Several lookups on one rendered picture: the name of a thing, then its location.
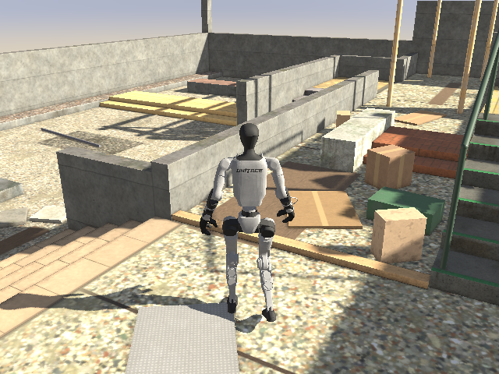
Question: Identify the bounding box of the robot left upper arm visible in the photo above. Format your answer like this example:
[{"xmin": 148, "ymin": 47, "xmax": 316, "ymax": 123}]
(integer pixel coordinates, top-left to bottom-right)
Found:
[{"xmin": 211, "ymin": 157, "xmax": 233, "ymax": 201}]

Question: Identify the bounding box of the left robot shin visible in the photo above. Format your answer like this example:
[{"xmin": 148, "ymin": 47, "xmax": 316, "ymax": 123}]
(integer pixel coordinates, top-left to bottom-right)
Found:
[{"xmin": 226, "ymin": 253, "xmax": 237, "ymax": 303}]

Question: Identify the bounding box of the robot right forearm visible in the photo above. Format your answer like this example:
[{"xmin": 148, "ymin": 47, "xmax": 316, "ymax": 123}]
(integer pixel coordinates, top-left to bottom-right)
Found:
[{"xmin": 280, "ymin": 187, "xmax": 294, "ymax": 213}]

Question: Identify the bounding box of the robot left hand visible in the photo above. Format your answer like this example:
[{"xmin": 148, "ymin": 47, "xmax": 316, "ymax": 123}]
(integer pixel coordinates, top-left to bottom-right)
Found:
[{"xmin": 200, "ymin": 217, "xmax": 218, "ymax": 235}]

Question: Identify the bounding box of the humanoid robot head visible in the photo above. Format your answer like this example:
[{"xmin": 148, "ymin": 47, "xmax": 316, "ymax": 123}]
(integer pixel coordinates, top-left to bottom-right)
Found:
[{"xmin": 236, "ymin": 123, "xmax": 263, "ymax": 161}]

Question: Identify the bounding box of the robot right upper arm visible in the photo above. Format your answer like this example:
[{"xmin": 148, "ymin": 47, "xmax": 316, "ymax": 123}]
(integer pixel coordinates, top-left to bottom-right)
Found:
[{"xmin": 266, "ymin": 157, "xmax": 287, "ymax": 199}]

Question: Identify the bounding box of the robot right hand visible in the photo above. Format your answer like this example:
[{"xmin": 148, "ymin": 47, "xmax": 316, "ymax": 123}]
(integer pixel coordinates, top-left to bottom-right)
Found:
[{"xmin": 277, "ymin": 209, "xmax": 295, "ymax": 223}]

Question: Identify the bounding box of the robot left forearm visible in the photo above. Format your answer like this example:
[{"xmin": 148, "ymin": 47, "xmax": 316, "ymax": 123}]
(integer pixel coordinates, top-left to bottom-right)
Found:
[{"xmin": 202, "ymin": 189, "xmax": 218, "ymax": 221}]

